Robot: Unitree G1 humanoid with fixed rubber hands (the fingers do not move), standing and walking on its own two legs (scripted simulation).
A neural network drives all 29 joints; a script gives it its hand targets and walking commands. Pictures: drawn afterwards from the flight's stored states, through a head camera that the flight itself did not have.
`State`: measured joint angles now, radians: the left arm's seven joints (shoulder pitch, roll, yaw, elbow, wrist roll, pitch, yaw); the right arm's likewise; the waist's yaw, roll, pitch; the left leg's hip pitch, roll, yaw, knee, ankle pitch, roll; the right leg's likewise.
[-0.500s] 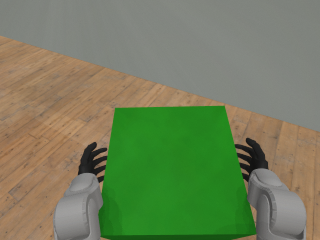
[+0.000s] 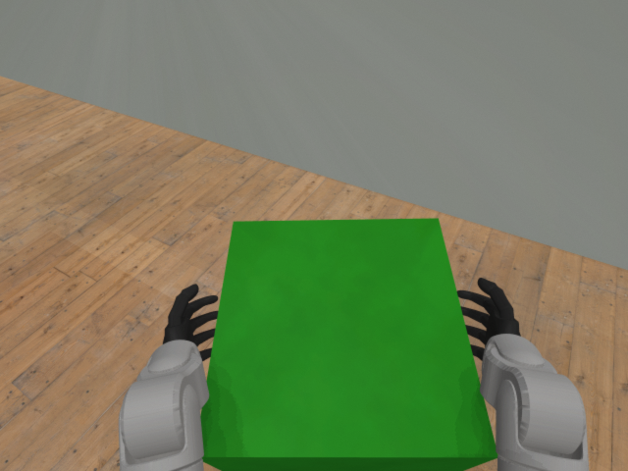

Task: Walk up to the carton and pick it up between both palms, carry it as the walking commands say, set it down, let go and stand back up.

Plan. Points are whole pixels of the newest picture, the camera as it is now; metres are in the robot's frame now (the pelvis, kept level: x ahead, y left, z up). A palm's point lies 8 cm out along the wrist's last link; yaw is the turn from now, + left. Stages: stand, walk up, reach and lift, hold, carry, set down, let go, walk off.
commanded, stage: carry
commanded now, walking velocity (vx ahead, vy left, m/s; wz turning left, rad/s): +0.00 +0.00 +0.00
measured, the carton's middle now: (337, 348) +0.30 +0.00 +0.00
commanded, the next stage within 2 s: hold in 0.18 s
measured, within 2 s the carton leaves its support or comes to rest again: neither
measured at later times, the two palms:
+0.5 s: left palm (194, 318) +0.31 +0.18 +0.07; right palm (485, 339) +0.27 -0.18 +0.07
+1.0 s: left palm (200, 338) +0.32 +0.18 +0.02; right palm (473, 353) +0.28 -0.18 +0.01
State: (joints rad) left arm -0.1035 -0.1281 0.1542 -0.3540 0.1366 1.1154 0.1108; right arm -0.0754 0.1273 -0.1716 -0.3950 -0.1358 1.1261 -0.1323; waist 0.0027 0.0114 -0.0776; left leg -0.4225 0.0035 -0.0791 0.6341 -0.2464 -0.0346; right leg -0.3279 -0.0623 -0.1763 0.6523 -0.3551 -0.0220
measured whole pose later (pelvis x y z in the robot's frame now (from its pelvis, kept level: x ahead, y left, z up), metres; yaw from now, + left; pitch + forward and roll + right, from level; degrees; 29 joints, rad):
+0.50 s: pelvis +0.02 +0.02 +0.02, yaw -2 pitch -3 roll -1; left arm -0.17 -0.04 0.15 0.12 0.17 0.73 0.02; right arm -0.06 0.13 -0.20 0.01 -0.19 0.73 -0.10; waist -0.02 0.01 -0.06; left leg -0.23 0.01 -0.08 0.51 -0.24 -0.01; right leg -0.11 -0.04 -0.15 0.44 -0.28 0.00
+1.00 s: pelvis -0.02 +0.02 +0.01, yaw -2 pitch +1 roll +1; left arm -0.43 -0.05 0.39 0.51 0.28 0.49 -0.05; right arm -0.37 0.13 -0.41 0.43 -0.31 0.49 0.04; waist -0.02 -0.02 0.04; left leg -0.36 -0.03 -0.06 0.49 -0.16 0.00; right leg -0.31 -0.04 -0.04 0.56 -0.26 0.00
